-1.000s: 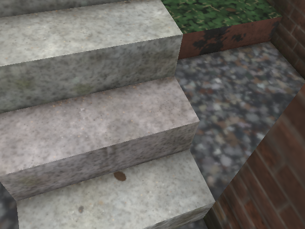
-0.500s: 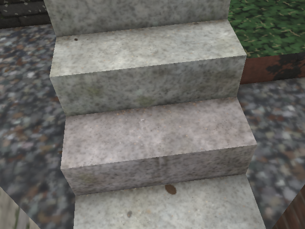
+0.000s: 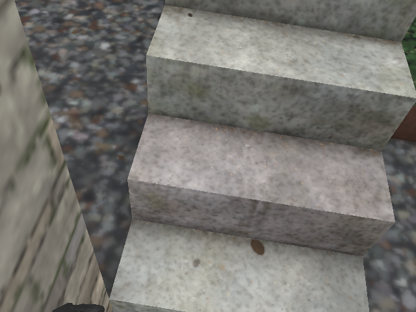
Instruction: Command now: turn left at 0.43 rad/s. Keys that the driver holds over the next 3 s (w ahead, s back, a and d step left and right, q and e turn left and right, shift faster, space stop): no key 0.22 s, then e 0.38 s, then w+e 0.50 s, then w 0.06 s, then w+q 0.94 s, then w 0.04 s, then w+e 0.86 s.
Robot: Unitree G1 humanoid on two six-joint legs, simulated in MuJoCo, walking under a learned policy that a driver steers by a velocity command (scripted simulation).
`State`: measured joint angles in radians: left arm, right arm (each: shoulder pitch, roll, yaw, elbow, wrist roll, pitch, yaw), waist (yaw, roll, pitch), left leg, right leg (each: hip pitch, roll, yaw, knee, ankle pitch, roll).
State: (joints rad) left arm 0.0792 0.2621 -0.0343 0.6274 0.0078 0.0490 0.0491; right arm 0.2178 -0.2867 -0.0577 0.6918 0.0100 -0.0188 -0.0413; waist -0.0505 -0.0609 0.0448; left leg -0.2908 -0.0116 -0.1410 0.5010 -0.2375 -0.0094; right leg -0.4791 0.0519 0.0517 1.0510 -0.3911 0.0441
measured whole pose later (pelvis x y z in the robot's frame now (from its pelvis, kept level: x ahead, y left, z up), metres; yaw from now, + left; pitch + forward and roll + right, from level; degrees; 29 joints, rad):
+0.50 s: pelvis -0.03 -0.07 +0.01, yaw -1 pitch +1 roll +2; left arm 0.19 0.28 0.06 0.75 -0.02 0.02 0.03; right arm 0.17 -0.28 -0.08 0.79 0.01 -0.04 -0.05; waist 0.02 0.02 0.06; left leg -0.25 -0.01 -0.11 0.61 -0.41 -0.12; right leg -0.24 0.06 0.06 0.41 -0.18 -0.07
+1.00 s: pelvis -0.01 -0.10 -0.01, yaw -17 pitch +2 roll +2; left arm 0.15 0.28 0.06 0.59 -0.03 -0.01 0.00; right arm 0.26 -0.30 -0.09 0.73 0.01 -0.02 -0.03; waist -0.04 -0.03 0.07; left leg -0.10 0.04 0.11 0.42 -0.33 -0.04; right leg -0.38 -0.04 0.00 0.62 -0.27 0.01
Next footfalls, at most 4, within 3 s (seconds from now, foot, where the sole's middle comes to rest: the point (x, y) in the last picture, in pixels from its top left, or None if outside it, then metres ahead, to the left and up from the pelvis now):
0.14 right None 0.03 -0.14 -0.78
0.62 left None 0.00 0.06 -0.78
1.02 right None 0.03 -0.22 -0.78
1.58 left None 0.16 -0.02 -0.78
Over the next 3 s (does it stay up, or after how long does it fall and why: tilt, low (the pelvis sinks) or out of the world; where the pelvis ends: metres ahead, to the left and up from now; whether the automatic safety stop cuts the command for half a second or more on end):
stays up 0.16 -0.08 -0.01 its command is cut before an obstacle after 1.1 s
